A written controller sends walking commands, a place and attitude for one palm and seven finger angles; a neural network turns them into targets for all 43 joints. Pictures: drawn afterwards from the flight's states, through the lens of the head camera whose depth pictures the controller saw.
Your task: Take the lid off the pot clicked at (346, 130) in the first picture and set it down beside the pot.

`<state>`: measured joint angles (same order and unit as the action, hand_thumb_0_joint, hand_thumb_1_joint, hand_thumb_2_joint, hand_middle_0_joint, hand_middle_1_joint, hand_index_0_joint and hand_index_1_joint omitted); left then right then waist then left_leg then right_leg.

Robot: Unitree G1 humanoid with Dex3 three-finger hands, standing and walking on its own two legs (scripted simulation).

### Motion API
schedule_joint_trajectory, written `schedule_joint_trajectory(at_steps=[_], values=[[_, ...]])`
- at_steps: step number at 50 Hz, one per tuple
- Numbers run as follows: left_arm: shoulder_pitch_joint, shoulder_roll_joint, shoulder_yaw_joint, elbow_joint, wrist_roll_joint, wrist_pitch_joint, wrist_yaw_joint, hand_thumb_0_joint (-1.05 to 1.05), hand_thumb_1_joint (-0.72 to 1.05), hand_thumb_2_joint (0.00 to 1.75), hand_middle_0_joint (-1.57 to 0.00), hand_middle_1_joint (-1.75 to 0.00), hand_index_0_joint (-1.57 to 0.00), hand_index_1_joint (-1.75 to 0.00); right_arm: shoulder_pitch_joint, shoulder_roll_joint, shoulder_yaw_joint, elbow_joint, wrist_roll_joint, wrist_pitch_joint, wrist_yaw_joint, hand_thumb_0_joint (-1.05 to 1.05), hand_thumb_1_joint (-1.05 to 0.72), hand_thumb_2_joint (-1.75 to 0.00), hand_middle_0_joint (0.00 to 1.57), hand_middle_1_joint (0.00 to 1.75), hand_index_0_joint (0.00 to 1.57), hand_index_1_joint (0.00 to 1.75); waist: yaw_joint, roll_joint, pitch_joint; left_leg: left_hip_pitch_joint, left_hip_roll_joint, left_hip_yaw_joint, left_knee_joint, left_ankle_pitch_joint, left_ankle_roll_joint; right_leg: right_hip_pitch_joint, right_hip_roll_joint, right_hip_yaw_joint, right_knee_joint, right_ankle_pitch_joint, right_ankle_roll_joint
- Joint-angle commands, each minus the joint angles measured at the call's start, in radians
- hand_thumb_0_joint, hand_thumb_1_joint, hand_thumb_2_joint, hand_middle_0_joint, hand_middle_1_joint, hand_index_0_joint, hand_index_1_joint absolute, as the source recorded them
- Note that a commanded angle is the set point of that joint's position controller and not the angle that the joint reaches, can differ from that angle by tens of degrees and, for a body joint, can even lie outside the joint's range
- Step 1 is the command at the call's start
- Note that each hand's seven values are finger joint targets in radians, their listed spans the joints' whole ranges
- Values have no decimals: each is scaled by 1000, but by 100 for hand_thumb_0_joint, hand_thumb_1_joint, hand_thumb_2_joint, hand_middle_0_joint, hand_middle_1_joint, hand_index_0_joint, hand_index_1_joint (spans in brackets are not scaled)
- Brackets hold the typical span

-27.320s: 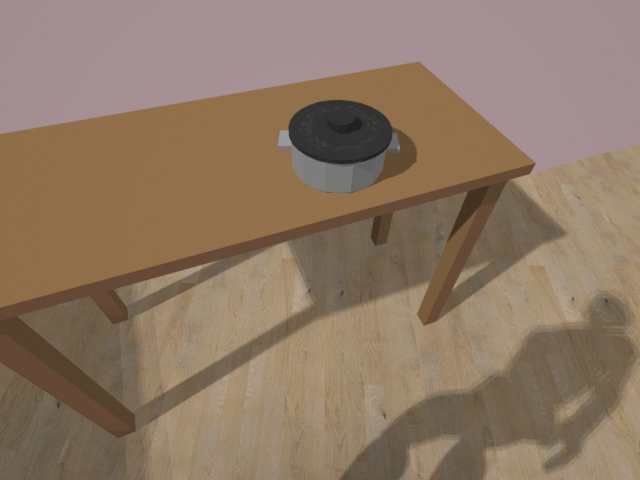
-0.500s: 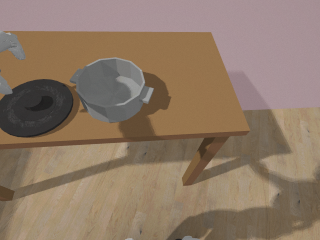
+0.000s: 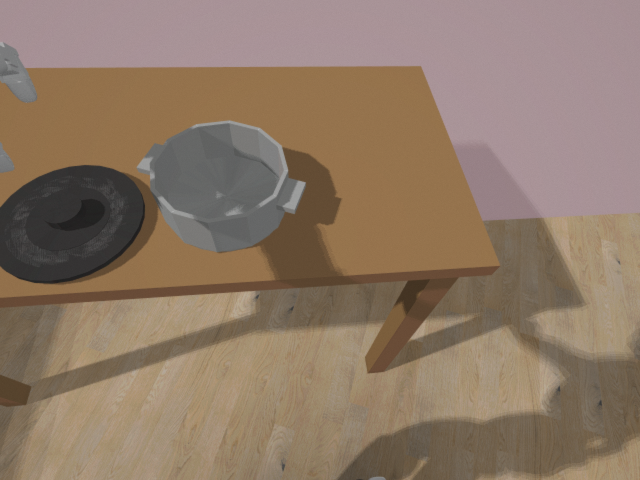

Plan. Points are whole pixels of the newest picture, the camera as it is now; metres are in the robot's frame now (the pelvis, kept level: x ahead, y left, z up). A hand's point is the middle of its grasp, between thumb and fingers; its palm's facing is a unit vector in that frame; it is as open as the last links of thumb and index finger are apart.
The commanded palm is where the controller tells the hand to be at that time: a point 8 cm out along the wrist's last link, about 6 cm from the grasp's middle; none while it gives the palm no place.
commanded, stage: draw the hand back to the body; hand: left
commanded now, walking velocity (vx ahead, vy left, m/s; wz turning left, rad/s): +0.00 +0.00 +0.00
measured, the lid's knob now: (63, 210) +0.48 +0.33 +0.01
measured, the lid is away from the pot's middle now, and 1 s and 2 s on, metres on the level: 0.22 0.22 0.22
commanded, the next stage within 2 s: none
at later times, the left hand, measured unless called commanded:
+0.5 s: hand out of the picture +0.42 +0.33 +0.16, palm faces -0.30 -0.08 -0.95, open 11.0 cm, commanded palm +0.40 +0.32 +0.22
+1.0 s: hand out of the picture +0.38 +0.26 +0.20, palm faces +0.48 -0.84 -0.24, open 9.9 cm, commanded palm +0.32 +0.29 +0.21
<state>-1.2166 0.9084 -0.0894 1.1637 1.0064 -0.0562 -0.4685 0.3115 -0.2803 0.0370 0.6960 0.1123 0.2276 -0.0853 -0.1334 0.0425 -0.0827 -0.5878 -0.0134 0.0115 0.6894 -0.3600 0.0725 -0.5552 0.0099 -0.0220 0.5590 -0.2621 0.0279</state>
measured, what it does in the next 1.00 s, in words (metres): stands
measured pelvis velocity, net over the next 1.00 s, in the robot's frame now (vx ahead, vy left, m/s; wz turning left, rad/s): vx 0.01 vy -0.04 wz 0.00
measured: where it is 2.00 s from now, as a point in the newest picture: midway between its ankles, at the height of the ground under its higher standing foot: outside the picture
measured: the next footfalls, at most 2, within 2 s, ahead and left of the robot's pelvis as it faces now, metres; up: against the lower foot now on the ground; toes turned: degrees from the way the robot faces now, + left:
none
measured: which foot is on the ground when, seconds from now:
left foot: down 0.00-1.00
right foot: down 0.00-1.00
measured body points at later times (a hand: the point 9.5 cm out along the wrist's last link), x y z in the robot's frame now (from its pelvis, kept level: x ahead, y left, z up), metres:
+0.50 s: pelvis +0.00 +0.00 +0.01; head +0.05 +0.00 +0.45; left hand +0.43 +0.33 +0.21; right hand +0.10 -0.26 -0.12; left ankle -0.02 +0.07 -0.72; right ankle +0.00 -0.15 -0.72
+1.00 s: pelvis +0.01 -0.04 +0.02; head +0.03 -0.05 +0.47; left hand +0.35 +0.31 +0.22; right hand +0.14 -0.30 -0.09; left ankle -0.02 +0.07 -0.72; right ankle +0.00 -0.15 -0.72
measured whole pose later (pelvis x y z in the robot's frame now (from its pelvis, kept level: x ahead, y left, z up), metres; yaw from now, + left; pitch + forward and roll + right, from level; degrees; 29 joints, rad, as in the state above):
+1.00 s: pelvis +0.01 -0.04 +0.02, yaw +0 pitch +1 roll -1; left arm -0.38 0.49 0.38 0.40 -0.07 -0.06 0.07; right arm 0.24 -0.28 0.03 0.68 0.05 -0.01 -0.06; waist 0.01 0.04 0.00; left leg -0.15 0.01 0.02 0.41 -0.28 0.01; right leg -0.17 0.04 -0.01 0.37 -0.21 -0.02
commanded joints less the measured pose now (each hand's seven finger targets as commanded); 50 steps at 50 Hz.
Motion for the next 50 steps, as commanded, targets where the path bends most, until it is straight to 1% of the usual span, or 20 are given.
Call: schedule_joint_trajectory(at_steps=[1, 4, 7, 10, 16, 17, 20, 24, 25, 27, 29, 30, 32, 34, 36, 40, 42, 44, 46, 50], values=[[-452, 311, 106, -211, -13, -10, 33, 0, 3, 57, -32, -91, -32, -91, 93, -186, -58, -59, -6, -6, -12, 0, -90, -90, 20, 30, 20, 30, 3, 108, -460, 391, 8, -60, -34, 658, -28, 108, 64, -32, -17, 283, -49], [-394, 300, 122, -264, -24, -23, 33, 0, 3, 57, -32, -91, -32, -91, 70, -177, -60, -78, -5, 0, -4, 0, -90, -90, 20, 30, 20, 30, 20, 129, -474, 411, 8, -58, -37, 736, -34, 130, 61, -37, -12, 320, -54], [-346, 271, 112, -268, -21, -19, 37, 0, 3, 57, -32, -91, -32, -91, 53, -171, -63, -93, -9, 13, 8, 0, -90, -90, 20, 30, 20, 30, 19, 136, -412, 398, 9, -63, -43, 702, -35, 95, 62, -39, -20, 277, -55], [-300, 328, 183, -426, -32, -34, 44, 0, 3, 57, -32, -91, -32, -91, 24, -166, -68, -127, -16, 20, 24, 0, -90, -90, 20, 30, 20, 30, 48, 192, -504, 484, 12, -82, -35, 836, -45, 130, 59, -32, -10, 309, -58], [-151, 286, 191, -435, -87, -18, 37, 0, 3, 57, -32, -91, -32, -91, -23, -163, -66, -152, -13, 28, 32, 0, -90, -90, 20, 30, 20, 30, 46, 84, -406, 398, 5, -57, -69, 682, -11, 185, 47, -32, -37, 301, -52], [-151, 324, 224, -491, -90, -20, 42, 0, 3, 57, -32, -91, -32, -91, -34, -164, -64, -161, -11, 29, 33, 0, -90, -90, 20, 30, 20, 30, 56, 85, -420, 400, 5, -61, -78, 676, -10, 207, 45, -30, -39, 304, -53], [-126, 309, 229, -607, -94, -21, 55, 0, 3, 57, -32, -91, -32, -91, -66, -156, -65, -177, -17, 20, 36, 0, -90, -90, 20, 30, 20, 30, 65, 154, -455, 484, 9, -86, -79, 763, -24, 197, 44, -32, -43, 296, -58], [45, 251, 221, -517, -130, -4, 53, 0, 3, 57, -32, -91, -32, -91, -89, -155, -57, -181, -12, 14, 36, 0, -90, -90, 20, 30, 20, 30, 69, 45, -343, 390, 2, -59, -113, 614, -9, 239, 38, -36, -65, 276, -56], [-40, -24, 344, -534, -717, -42, 205, 0, 3, 57, -32, -91, -32, -91, 40, -96, -59, -245, -10, -39, 24, 0, -90, -90, 20, 30, 20, 30, 37, 11, -209, 514, 66, -62, -160, 445, -47, 128, 23, -51, -92, 166, -81], [2, -86, 266, -633, -797, -61, 329, 0, 3, 57, -32, -91, -32, -91, -36, -122, -36, -236, -13, -85, 6, 0, -90, -90, 20, 30, 20, 30, 52, 45, -206, 592, 98, -154, -241, 282, -59, 115, 25, -33, -114, 60, -81], [-16, -68, 339, -704, -929, -80, 400, 0, 3, 57, -32, -91, -32, -91, -57, -142, -34, -231, -26, -130, -9, 0, -90, -90, 20, 30, 20, 30, 67, 38, -268, 602, 85, -125, -236, 304, -44, 186, 21, -9, -128, 98, -81], [-31, 23, 429, -768, -943, -86, 440, 0, 3, 57, -32, -91, -32, -91, -55, -145, -34, -218, -32, -148, -10, 0, -90, -90, 20, 30, 20, 30, 86, 73, -311, 610, 75, -109, -232, 375, -50, 244, 19, -1, -138, 151, -84], [40, 55, 507, -784, -976, -85, 490, 0, 7, 59, -32, -88, -32, -88, -58, -142, -28, -200, -47, -175, -10, 0, -90, -90, 20, 30, 20, 30, 107, 87, -319, 587, 61, -79, -230, 491, -66, 333, 16, -4, -143, 239, -84], [137, 1, 506, -763, -1002, -80, 512, 0, 11, 60, -31, -85, -31, -85, -66, -140, -26, -175, -57, -193, -7, 0, -90, -90, 20, 30, 20, 30, 115, 91, -257, 537, 57, -53, -244, 496, -70, 373, 15, -6, -154, 271, -81], [235, -114, 447, -701, -1032, -62, 519, 0, 16, 62, -30, -82, -30, -82, -78, -127, -26, -160, -54, -208, -2, 0, -90, -90, 20, 30, 20, 30, 110, 81, -145, 474, 55, -29, -270, 421, -63, 379, 14, -8, -170, 260, -77], [269, -54, 527, -973, -1053, -91, 543, 0, 24, 65, -29, -76, -29, -76, -120, -124, -29, -178, -61, -262, 13, 0, -90, -90, 20, 30, 20, 30, 135, 181, -252, 565, 55, -34, -272, 575, -63, 471, 10, 0, -175, 360, -77], [389, -40, 579, -1001, -1058, -87, 556, 0, 29, 67, -29, -73, -29, -73, -124, -122, -34, -174, -67, -279, 17, 0, -90, -90, 20, 30, 20, 30, 149, 118, -278, 574, 58, -28, -267, 681, -61, 522, 10, 1, -169, 438, -70], [498, -77, 581, -919, -1069, -68, 556, 0, 33, 69, -28, -70, -28, -70, -119, -126, -40, -152, -69, -275, 18, 0, -90, -90, 20, 30, 20, 30, 150, -1, -212, 500, 53, -3, -275, 630, -48, 548, 8, 3, -174, 472, -63], [535, -133, 542, -912, -1079, -58, 549, 0, 38, 70, -27, -67, -27, -67, -134, -126, -45, -147, -63, -275, 17, 0, -90, -90, 20, 30, 20, 30, 146, -50, -161, 461, 46, 19, -294, 527, -39, 547, 2, 10, -182, 458, -58], [521, -142, 533, -1094, -1085, -71, 550, 0, 46, 73, -26, -61, -26, -61, -176, -118, -47, -154, -60, -298, 20, 0, -90, -90, 20, 30, 20, 30, 148, 46, -216, 532, 34, 20, -294, 542, -32, 559, -2, 21, -192, 477, -55]])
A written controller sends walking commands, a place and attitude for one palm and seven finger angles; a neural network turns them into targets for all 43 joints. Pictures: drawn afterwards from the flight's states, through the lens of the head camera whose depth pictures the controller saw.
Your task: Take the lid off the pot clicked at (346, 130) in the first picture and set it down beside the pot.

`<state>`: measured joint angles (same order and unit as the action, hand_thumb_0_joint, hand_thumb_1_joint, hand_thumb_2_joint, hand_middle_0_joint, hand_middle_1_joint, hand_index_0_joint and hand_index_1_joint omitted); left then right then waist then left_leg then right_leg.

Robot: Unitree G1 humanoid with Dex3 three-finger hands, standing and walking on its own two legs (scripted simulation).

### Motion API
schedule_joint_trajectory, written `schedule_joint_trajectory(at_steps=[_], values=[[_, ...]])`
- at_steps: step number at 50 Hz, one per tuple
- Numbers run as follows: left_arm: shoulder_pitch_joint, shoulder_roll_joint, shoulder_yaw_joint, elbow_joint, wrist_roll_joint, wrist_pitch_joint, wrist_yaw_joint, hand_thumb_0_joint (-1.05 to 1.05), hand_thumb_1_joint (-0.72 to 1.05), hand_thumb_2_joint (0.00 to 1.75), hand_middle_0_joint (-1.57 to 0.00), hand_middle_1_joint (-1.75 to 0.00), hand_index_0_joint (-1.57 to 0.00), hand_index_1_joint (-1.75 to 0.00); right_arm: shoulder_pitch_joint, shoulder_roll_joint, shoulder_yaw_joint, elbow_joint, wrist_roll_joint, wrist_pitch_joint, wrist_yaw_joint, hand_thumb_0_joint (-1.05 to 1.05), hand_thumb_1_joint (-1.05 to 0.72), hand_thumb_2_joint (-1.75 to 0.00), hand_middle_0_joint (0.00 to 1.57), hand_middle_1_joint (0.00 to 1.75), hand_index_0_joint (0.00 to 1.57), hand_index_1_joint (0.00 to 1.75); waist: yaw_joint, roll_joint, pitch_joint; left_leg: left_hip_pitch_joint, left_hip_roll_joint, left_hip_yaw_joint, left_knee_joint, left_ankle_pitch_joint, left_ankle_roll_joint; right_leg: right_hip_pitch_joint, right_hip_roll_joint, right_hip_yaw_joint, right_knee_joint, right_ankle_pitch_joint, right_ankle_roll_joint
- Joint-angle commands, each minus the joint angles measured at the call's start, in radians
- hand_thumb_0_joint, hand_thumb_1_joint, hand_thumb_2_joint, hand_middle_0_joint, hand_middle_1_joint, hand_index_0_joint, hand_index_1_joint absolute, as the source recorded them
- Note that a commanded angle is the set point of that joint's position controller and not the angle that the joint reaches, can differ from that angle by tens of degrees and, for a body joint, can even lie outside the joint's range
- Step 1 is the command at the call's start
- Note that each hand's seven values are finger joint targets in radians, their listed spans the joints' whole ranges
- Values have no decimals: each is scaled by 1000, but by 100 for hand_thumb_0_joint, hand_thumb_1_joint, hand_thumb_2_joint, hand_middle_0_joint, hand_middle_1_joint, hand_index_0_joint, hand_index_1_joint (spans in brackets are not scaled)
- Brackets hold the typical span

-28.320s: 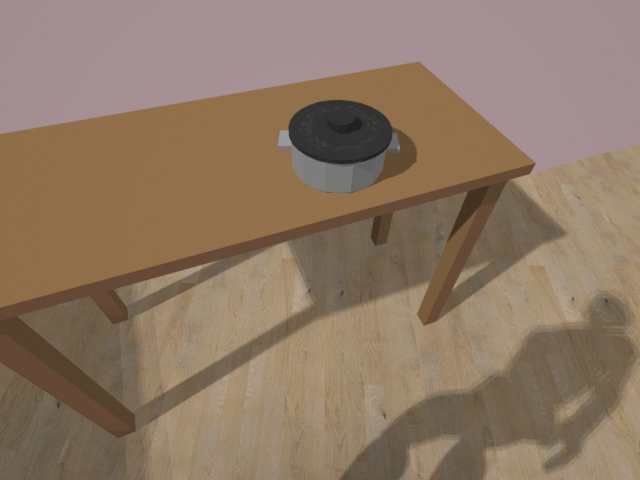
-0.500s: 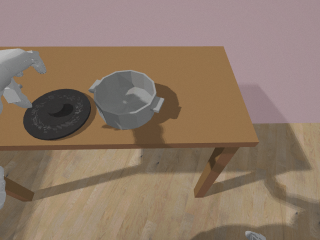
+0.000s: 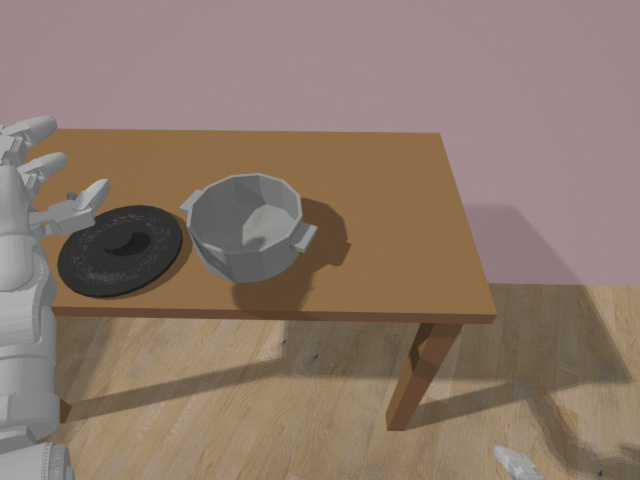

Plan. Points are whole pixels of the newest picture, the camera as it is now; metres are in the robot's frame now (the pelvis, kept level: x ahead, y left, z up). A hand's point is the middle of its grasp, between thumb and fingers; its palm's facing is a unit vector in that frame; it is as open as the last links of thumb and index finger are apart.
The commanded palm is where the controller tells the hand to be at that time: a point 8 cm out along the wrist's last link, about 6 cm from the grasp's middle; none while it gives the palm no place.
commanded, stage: draw the hand back to the body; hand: left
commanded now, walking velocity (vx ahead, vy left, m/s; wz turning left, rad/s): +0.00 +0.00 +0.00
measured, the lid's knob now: (117, 239) +0.47 +0.38 -0.02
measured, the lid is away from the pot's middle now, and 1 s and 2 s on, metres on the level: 0.22 0.22 0.22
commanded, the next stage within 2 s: step back with the hand held close in 1.26 s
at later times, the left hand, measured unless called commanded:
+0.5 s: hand (59, 277) +0.26 +0.27 +0.17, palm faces +0.50 -0.83 -0.23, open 7.7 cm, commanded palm +0.20 +0.30 +0.18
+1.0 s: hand (40, 370) +0.18 +0.25 +0.16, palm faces +0.42 -0.85 -0.31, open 7.4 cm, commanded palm +0.11 +0.28 +0.17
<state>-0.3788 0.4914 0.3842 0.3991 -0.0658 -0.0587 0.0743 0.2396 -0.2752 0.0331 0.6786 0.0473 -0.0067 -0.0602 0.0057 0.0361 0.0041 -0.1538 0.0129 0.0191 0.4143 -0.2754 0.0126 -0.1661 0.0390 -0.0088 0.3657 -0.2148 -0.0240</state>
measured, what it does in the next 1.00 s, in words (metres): stands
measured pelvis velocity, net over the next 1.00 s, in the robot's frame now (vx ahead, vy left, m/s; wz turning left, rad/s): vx -0.03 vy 0.00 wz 0.01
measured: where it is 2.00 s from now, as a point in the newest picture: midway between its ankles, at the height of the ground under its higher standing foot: outside the picture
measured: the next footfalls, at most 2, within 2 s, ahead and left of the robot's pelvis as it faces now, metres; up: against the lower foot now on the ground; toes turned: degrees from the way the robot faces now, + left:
none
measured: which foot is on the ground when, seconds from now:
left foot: down 0.00-1.00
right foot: down 0.00-1.00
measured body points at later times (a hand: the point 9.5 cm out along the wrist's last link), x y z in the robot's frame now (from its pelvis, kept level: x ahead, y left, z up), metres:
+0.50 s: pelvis -0.02 -0.02 +0.00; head -0.04 -0.04 +0.45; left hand +0.23 +0.31 +0.19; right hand +0.17 -0.24 -0.09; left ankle -0.04 +0.11 -0.74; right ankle -0.02 -0.11 -0.74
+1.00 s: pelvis -0.03 +0.00 +0.00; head -0.06 -0.02 +0.45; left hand +0.15 +0.29 +0.18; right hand +0.16 -0.22 -0.08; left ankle -0.04 +0.11 -0.74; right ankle -0.02 -0.11 -0.74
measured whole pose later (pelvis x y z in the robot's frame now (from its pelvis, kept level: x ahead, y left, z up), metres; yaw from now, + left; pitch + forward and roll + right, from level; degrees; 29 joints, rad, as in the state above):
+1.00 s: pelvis -0.03 +0.00 +0.00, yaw +1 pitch -6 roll -1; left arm 0.35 0.32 0.29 -0.33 -0.09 -0.09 0.08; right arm 0.18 -0.22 0.03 0.68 -0.01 -0.12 -0.07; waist 0.06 0.06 0.04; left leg -0.03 0.01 0.01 0.37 -0.22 0.01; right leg -0.04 0.03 -0.02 0.32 -0.17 -0.03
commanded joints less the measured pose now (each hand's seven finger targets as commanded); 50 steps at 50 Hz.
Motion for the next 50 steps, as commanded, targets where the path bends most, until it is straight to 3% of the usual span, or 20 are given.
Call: schedule_joint_trajectory(at_steps=[1, 4, 7, 9, 12, 14, 16, 18, 20, 24, 29, 31, 32, 35, 39, 41, 45, 50], values=[[-293, 288, 80, -351, -12, -68, 13, 0, 48, 74, -26, -59, -26, -59, -107, -120, -42, -134, 3, -69, -6, 0, -90, -90, 20, 30, 20, 30, 15, 58, -313, 106, 5, 12, -19, 469, 28, 183, -32, 7, 2, 443, -2], [-219, 311, 127, -380, -13, -66, 22, 0, 55, 77, -25, -54, -25, -54, -124, -116, -41, -126, -2, -76, -7, 0, -90, -90, 20, 30, 20, 30, 24, 54, -291, 96, -3, 20, -21, 455, 28, 192, -33, 10, -1, 468, 2], [-164, 227, 70, -337, -21, -53, 18, 0, 62, 79, -24, -50, -24, -50, -139, -108, -39, -121, 1, -78, -12, 0, -90, -90, 20, 30, 20, 30, 18, -15, -211, 61, -6, 27, -46, 345, 29, 158, -29, 4, -20, 373, 6], [-162, 188, 38, -376, -27, -58, 13, 0, 66, 81, -23, -47, -23, -47, -157, -102, -38, -125, 5, -85, -12, 0, -90, -90, 20, 30, 20, 30, 13, 0, -189, 75, -8, 30, -49, 306, 32, 135, -28, 7, -39, 326, 7], [-94, 227, 86, -431, -31, -64, 21, 0, 73, 83, -22, -42, -22, -42, -177, -94, -33, -131, -2, -95, -15, 0, -90, -90, 20, 30, 20, 30, 33, 11, -210, 85, -12, 23, -57, 296, 33, 165, -30, 13, -40, 315, 8], [-93, 241, 104, -514, -30, -74, 24, 0, 77, 85, -22, -39, -22, -39, -191, -89, -31, -134, -5, -103, -15, 0, -90, -90, 20, 30, 20, 30, 33, 44, -234, 109, -15, 22, -55, 311, 32, 175, -30, 16, -43, 326, 6], [-49, 191, 75, -459, -34, -64, 23, 0, 81, 87, -21, -36, -21, -36, -194, -82, -27, -127, -7, -104, -17, 0, -90, -90, 20, 30, 20, 30, 30, 21, -169, 86, -13, 23, -68, 271, 28, 151, -28, 14, -58, 276, 7], [-10, 175, 74, -458, -38, -58, 22, 0, 86, 88, -21, -33, -21, -33, -197, -80, -28, -127, -10, -105, -18, 0, -90, -90, 20, 30, 20, 30, 32, -28, -146, 79, -13, 22, -73, 244, 32, 144, -28, 14, -71, 246, 10], [4, 157, 58, -509, -39, -67, 18, 0, 90, 90, -20, -30, -20, -30, -213, -76, -27, -133, -10, -112, -19, 0, -90, -90, 20, 30, 20, 30, 31, 7, -135, 95, -16, 23, -76, 226, 33, 131, -29, 18, -86, 212, 9], [57, 138, 52, -621, -41, -79, 19, 0, 90, 90, -20, -30, -20, -30, -226, -67, -25, -141, -17, -129, -19, 0, -90, -90, 20, 30, 20, 30, 35, 54, -148, 122, -18, 17, -84, 227, 31, 141, -29, 16, -93, 196, 5], [184, 134, 83, -648, -43, -81, 25, 0, 90, 90, -20, -30, -20, -30, -230, -63, -28, -137, -26, -138, -22, 0, -90, -90, 20, 30, 20, 30, 45, 0, -118, 115, -14, 9, -95, 208, 30, 140, -27, 14, -108, 158, 5], [242, 95, 55, -642, -46, -76, 19, 0, 90, 90, -20, -30, -20, -30, -233, -59, -28, -137, -28, -136, -24, 0, -90, -90, 20, 30, 20, 30, 45, -23, -88, 109, -14, 11, -99, 194, 31, 130, -28, 13, -115, 136, 7], [234, 70, 24, -684, -44, -80, 15, 0, 90, 90, -20, -30, -20, -30, -242, -57, -26, -143, -27, -140, -21, 0, -90, -90, 20, 30, 20, 30, 42, 3, -81, 113, -15, 8, -104, 182, 29, 122, -28, 13, -120, 114, 6], [263, 69, 13, -796, -38, -98, 17, 0, 90, 90, -20, -30, -20, -30, -248, -55, -28, -148, -32, -160, -19, 0, -90, -90, 20, 30, 20, 30, 42, 71, -102, 144, -13, -1, -107, 173, 26, 116, -28, 12, -123, 93, 1], [425, 86, 69, -789, -40, -93, 19, 0, 90, 90, -20, -30, -20, -30, -234, -56, -32, -144, -40, -160, -19, 0, -90, -90, 20, 30, 20, 30, 55, 4, -62, 115, -8, -8, -110, 175, 23, 122, -23, 6, -122, 90, -1], [453, 59, 46, -797, -40, -91, 14, 0, 90, 90, -20, -30, -20, -30, -236, -52, -31, -146, -42, -157, -21, 0, -90, -90, 20, 30, 20, 30, 53, -20, -34, 102, -7, -6, -112, 166, 25, 113, -25, 8, -127, 78, 1], [518, 25, 2, -948, -30, -104, 9, 0, 90, 90, -20, -30, -20, -30, -242, -48, -31, -165, -48, -176, -15, 0, -90, -90, 20, 30, 20, 30, 54, 58, -71, 125, -8, -16, -109, 180, 21, 124, -26, 7, -113, 95, -3], [665, 41, 39, -974, -26, -92, 16, 0, 90, 90, -20, -30, -20, -30, -221, -47, -34, -165, -54, -175, -12, 0, -90, -90, 20, 30, 20, 30, 61, 12, -38, 97, -4, -24, -108, 195, 18, 125, -22, 1, -104, 115, -6]])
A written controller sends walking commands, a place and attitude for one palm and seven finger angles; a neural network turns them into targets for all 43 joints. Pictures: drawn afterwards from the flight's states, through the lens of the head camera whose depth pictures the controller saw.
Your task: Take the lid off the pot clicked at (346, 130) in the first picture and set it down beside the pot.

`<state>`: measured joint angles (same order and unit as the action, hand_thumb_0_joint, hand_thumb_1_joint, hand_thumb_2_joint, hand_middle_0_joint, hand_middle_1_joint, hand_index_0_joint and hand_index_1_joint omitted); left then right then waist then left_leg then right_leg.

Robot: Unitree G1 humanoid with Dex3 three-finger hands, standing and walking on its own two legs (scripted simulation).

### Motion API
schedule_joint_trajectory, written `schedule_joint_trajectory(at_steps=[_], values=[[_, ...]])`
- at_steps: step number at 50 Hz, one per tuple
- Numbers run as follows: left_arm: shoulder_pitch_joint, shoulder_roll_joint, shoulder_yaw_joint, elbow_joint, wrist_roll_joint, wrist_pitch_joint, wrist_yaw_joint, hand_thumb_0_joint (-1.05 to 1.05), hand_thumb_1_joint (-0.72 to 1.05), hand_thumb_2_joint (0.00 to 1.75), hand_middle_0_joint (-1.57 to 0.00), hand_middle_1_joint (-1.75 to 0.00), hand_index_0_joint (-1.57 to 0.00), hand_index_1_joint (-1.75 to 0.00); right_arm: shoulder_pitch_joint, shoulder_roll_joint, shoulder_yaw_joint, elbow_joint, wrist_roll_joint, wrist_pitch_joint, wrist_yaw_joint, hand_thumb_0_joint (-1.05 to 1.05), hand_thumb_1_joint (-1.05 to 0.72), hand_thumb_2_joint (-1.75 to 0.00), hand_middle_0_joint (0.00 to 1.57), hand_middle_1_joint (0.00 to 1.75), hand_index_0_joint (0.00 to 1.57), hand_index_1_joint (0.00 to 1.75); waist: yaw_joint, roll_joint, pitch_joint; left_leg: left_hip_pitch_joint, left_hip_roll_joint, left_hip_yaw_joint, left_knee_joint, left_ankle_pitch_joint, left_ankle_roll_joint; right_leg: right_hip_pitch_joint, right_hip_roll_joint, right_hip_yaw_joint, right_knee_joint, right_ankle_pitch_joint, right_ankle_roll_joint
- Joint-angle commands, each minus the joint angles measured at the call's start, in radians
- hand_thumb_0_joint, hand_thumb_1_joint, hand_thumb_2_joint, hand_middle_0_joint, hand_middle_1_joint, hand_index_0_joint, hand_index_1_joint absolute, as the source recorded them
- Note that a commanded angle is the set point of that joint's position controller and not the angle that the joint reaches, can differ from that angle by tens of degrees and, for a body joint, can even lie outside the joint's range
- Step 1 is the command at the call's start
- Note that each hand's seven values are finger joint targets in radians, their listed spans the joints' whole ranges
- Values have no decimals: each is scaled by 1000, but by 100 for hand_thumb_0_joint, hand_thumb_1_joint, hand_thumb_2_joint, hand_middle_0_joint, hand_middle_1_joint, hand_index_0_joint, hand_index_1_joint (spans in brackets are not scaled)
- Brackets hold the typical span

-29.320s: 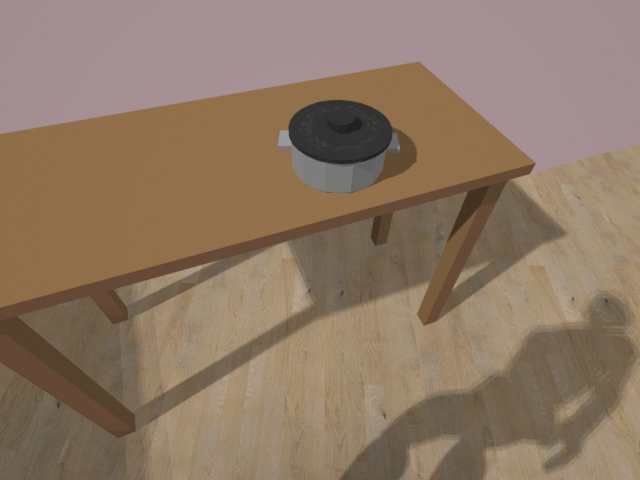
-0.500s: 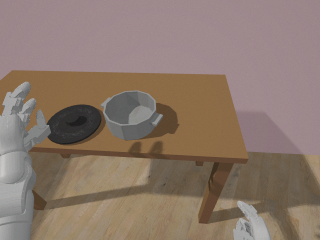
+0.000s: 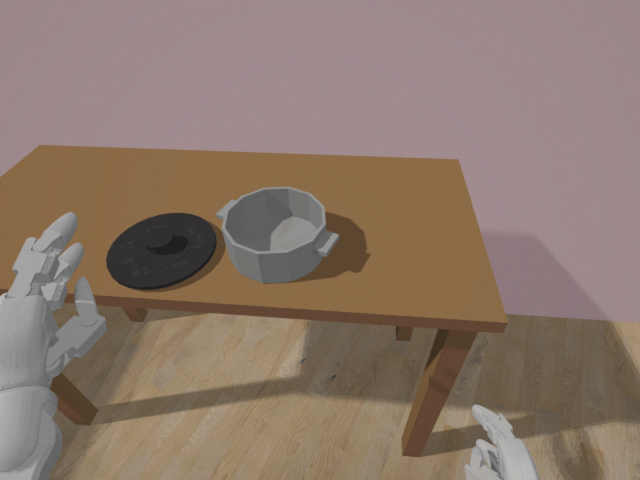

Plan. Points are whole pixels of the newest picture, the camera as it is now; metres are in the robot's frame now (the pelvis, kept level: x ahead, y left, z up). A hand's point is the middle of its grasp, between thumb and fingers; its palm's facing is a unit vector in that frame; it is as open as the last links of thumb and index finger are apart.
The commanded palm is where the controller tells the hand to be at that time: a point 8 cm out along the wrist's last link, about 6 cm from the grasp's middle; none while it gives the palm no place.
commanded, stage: draw the hand back to the body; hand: left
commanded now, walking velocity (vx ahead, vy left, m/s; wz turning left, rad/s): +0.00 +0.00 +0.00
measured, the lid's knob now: (160, 240) +0.50 +0.37 -0.02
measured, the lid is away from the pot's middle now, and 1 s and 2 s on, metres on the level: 0.22 0.22 0.22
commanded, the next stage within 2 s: step back with the hand held close in 0.26 s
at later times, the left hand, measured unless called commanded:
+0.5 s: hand (72, 333) +0.19 +0.26 +0.17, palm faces +0.41 -0.81 -0.41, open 7.4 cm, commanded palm +0.13 +0.29 +0.17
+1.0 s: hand (28, 409) +0.12 +0.27 +0.15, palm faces +0.38 -0.80 -0.46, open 7.4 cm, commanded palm +0.07 +0.31 +0.17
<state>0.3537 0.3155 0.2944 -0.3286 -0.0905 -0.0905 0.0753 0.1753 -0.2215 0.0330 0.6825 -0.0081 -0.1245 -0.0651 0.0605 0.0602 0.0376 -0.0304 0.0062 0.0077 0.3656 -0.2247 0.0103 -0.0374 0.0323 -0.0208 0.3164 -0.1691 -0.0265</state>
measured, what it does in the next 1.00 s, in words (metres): shifts its weight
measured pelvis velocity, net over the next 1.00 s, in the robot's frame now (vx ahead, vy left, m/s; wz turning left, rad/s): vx -0.06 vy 0.03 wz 0.00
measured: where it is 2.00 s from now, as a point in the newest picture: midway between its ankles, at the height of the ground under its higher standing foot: outside the picture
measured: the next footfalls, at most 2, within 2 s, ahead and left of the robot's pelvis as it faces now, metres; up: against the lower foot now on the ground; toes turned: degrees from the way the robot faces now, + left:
right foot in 1.44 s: -0.23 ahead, -0.04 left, +0.00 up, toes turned +2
left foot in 1.90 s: -0.22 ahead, +0.20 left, +0.00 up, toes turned +5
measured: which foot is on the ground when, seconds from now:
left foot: down 0.00-1.00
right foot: down 0.00-1.00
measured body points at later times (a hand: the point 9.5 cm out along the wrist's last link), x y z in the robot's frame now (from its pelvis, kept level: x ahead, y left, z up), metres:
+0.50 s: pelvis +0.00 +0.01 +0.00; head -0.01 +0.00 +0.45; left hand +0.16 +0.30 +0.19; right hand +0.20 -0.20 -0.08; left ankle -0.01 +0.11 -0.75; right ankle +0.01 -0.10 -0.75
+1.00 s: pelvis -0.06 +0.03 -0.02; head -0.06 +0.03 +0.43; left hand +0.10 +0.31 +0.18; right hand +0.12 -0.20 -0.09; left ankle -0.01 +0.11 -0.75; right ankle -0.02 -0.10 -0.75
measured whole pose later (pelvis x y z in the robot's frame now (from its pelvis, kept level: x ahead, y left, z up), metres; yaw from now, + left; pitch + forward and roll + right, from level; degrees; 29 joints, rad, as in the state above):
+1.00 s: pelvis -0.06 +0.03 -0.02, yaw +0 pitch -1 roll -1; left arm 0.59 0.35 0.38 -0.57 -0.03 -0.20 0.10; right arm 0.23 -0.21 -0.01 0.52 0.01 -0.07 -0.06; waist 0.01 0.03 0.01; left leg -0.37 -0.03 0.03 0.64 -0.28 0.06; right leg -0.33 0.00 0.01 0.60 -0.26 0.02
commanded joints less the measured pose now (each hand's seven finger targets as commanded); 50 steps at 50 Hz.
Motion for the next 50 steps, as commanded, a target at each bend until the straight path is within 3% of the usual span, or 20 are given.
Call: schedule_joint_trajectory(at_steps=[1, 4, 9, 12, 16, 18, 19, 21, 22, 25, 27, 29, 33, 36, 40, 44, 46, 47, 48, 50], values=[[-37, 196, 117, -230, -2, -56, 12, 0, 90, 90, -20, -30, -20, -30, -156, -98, -34, -167, 2, -53, -9, 0, -90, -90, 20, 30, 20, 30, 5, -34, -50, -34, 5, -9, -59, 135, 20, -15, -15, 12, -58, 58, -3], [-22, 170, 77, -330, 7, -58, 7, 0, 90, 90, -20, -30, -20, -30, -162, -96, -32, -187, 2, -61, -6, 0, -90, -90, 20, 30, 20, 30, -2, 25, -46, -26, 4, -14, -54, 125, 19, -28, -15, 14, -57, 47, -5], [-32, 196, 98, -364, 19, -54, 26, 0, 90, 90, -20, -30, -20, -30, -145, -97, -29, -177, -1, -71, -12, 0, -90, -90, 20, 30, 20, 30, -4, 32, -47, -26, 4, -26, -49, 129, 14, -31, -12, 9, -47, 50, -10], [14, 172, 91, -314, 17, -44, 27, 0, 90, 90, -20, -30, -20, -30, -140, -92, -30, -176, -2, -62, -18, 0, -90, -90, 20, 30, 20, 30, 1, -25, -26, -39, 8, -25, -55, 121, 15, -37, -12, 7, -48, 37, -9], [15, 147, 54, -352, 23, -44, 19, 0, 90, 90, -20, -30, -20, -30, -144, -94, -27, -182, -4, -65, -10, 0, -90, -90, 20, 30, 20, 30, 1, 24, -43, -33, 7, -27, -53, 145, 14, -27, -16, 3, -35, 63, -9], [18, 174, 82, -350, 22, -41, 24, 0, 90, 90, -20, -30, -20, -30, -141, -94, -28, -181, -7, -65, -13, 0, -90, -90, 20, 30, 20, 30, 6, -1, -49, -38, 7, -28, -48, 154, 15, -20, -15, 4, -33, 74, -9], [-140, 338, 259, -419, 15, -103, 39, 0, 90, 90, -20, -30, -20, -30, -127, -114, -16, -240, 17, -31, -10, 0, -90, -90, 20, 30, 20, 30, -30, 58, 51, -120, 19, -42, -38, 27, 37, -110, -52, 99, -63, 84, -6], [66, 235, 190, -318, 26, -119, 29, 0, 90, 90, -20, -30, -20, -30, -116, -111, -37, -216, 1, -9, -8, 0, -90, -90, 20, 30, 20, 30, -26, -103, -6, -118, 10, -57, 12, 59, 48, -130, -86, 128, -74, 119, -6], [112, 194, 153, -305, 29, -112, 18, 0, 90, 90, -20, -30, -20, -30, -107, -118, -45, -226, 2, 6, -1, 0, -90, -90, 20, 30, 20, 30, -32, -135, -33, -102, 12, -57, 32, 110, 48, -126, -93, 129, -65, 167, -2], [177, 159, 114, -324, 32, -118, 4, 0, 90, 90, -20, -30, -20, -30, -108, -125, -57, -249, 8, 31, 6, 0, -90, -90, 20, 30, 20, 30, -44, -58, -114, -103, 29, -46, 43, 205, 48, -95, -107, 105, -2, 283, 7], [199, 177, 120, -374, 38, -122, 6, 0, 90, 90, -20, -30, -20, -30, -98, -132, -69, -263, 14, 44, 7, 0, -90, -90, 20, 30, 20, 30, -46, -8, -160, -109, 44, -45, 41, 266, 47, -76, -104, 87, 37, 333, 14], [240, 209, 155, -402, 37, -127, 13, 0, 90, 90, -20, -30, -20, -30, -98, -126, -73, -278, 17, 52, 4, 0, -90, -90, 20, 30, 20, 30, -43, -9, -204, -113, 50, -51, 44, 328, 48, -58, -97, 72, 72, 365, 20], [279, 246, 201, -452, 33, -134, 25, 0, 90, 90, -20, -30, -20, -30, -88, -122, -87, -307, 26, 68, -2, 0, -90, -90, 20, 30, 20, 30, -42, -37, -225, -171, 67, -70, 53, 385, 45, -40, -90, 59, 137, 396, 27], [292, 247, 206, -487, 32, -142, 32, 0, 90, 90, -20, -30, -20, -30, -80, -124, -90, -320, 29, 65, -7, 0, -90, -90, 20, 30, 20, 30, -42, 22, -214, -221, 90, -91, 28, 377, 49, -42, -69, 42, 191, 314, 37], [284, 221, 198, -489, 39, -150, 33, 0, 90, 90, -20, -30, -20, -30, -71, -134, -93, -323, 23, 41, -9, 0, -90, -90, 20, 30, 20, 30, -45, 95, -156, -393, 145, -137, -57, 171, 83, -15, -34, 28, 320, 92, 48], [238, 189, 188, -450, 56, -155, 35, 0, 90, 90, -20, -30, -20, -30, -62, -145, -96, -327, 23, 10, -9, 0, -90, -90, 20, 30, 20, 30, -53, 114, -45, -685, 182, -180, -131, -293, 125, 59, -18, 40, 413, -11, 50], [220, 187, 187, -410, 66, -157, 36, 0, 90, 90, -20, -30, -20, -30, -47, -144, -98, -324, 29, 3, -10, 0, -90, -90, 20, 30, 20, 30, -61, 15, -12, -748, 151, -168, -75, -403, 122, 69, -31, 69, 356, 46, 45], [221, 191, 183, -404, 64, -158, 35, 0, 90, 90, -20, -30, -20, -30, -31, -138, -99, -323, 32, 1, -10, 0, -90, -90, 20, 30, 20, 30, -66, -77, -14, -686, 98, -140, 11, -368, 104, -2, -63, 118, 269, 83, 28], [205, 198, 180, -395, 58, -160, 33, 0, 90, 90, -20, -30, -20, -30, -29, -134, -102, -316, 27, 0, -8, 0, -90, -90, 20, 30, 20, 30, -71, -171, -12, -594, 48, -112, 105, -360, 81, -127, -112, 196, 148, -13, 6], [194, 201, 159, -437, 47, -170, 40, 0, 90, 90, -20, -30, -20, -30, -6, -115, -107, -293, 22, 3, 2, 0, -90, -90, 20, 30, 20, 30, -84, -264, -70, -335, -8, -63, 294, -185, 34, -340, -221, 290, -7, -48, -62]])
